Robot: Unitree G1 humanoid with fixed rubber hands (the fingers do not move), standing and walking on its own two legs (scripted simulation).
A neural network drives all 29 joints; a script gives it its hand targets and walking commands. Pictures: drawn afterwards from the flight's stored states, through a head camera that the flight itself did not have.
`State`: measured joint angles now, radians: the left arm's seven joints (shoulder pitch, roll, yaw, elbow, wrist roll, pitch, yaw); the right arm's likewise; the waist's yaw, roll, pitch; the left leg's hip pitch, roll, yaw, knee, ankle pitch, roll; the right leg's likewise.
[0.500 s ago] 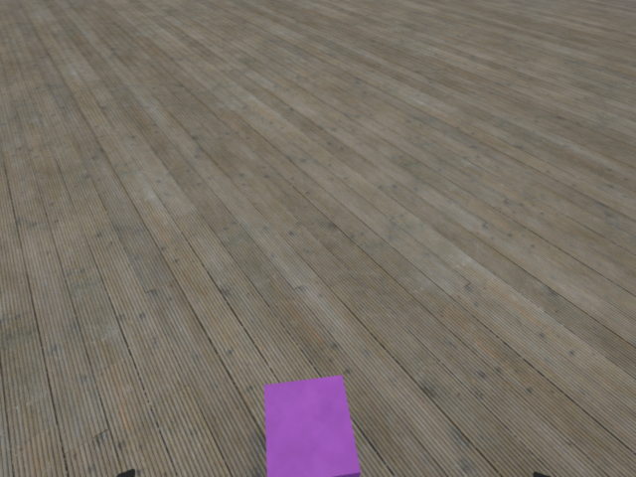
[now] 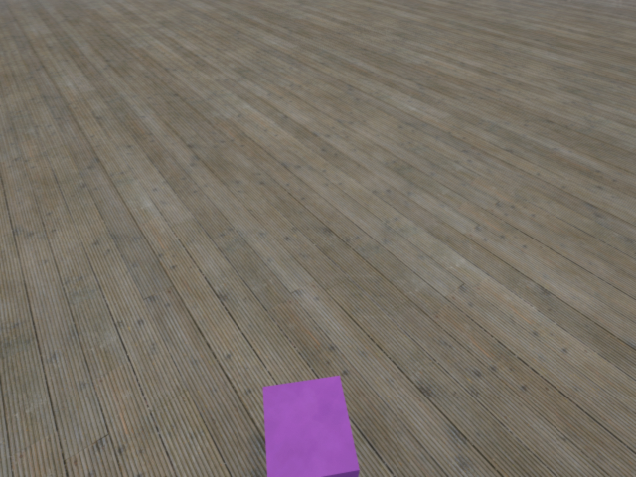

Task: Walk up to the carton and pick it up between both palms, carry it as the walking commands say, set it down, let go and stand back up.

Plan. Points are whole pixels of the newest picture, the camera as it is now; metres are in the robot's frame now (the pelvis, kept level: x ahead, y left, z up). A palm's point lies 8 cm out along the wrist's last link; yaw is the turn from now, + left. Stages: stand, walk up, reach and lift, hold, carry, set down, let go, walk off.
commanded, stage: stand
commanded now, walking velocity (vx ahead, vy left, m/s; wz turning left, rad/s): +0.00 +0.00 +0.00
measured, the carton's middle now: (308, 438) +0.44 +0.05 -0.69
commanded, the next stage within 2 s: none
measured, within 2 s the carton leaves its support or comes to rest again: neither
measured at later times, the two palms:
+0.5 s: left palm out of the picture +0.05 +0.29 -0.11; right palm out of the picture +0.05 -0.30 -0.11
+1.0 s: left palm out of the picture +0.05 +0.30 -0.11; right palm out of the picture +0.05 -0.30 -0.11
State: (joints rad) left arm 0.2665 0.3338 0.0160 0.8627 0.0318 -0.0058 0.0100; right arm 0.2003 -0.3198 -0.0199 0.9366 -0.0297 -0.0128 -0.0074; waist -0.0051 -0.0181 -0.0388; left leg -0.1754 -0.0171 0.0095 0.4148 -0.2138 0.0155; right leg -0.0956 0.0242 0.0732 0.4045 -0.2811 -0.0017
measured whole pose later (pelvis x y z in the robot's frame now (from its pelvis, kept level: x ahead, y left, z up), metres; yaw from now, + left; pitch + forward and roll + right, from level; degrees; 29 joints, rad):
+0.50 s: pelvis -0.02 +0.00 +0.00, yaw +0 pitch -2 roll +0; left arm 0.22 0.35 -0.01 0.99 0.02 -0.02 0.01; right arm 0.17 -0.34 0.00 1.06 -0.02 -0.02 0.00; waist -0.01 -0.01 0.00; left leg -0.16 -0.01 0.01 0.37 -0.17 0.01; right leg -0.08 0.03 0.07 0.36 -0.24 0.00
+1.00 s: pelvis -0.02 +0.00 +0.00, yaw +0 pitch -2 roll +0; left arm 0.17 0.36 -0.02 1.05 0.02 -0.02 0.01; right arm 0.14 -0.36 0.00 1.11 -0.01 -0.02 0.00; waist 0.00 0.00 0.02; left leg -0.16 -0.02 0.00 0.34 -0.15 0.02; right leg -0.08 0.02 0.07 0.34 -0.22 0.00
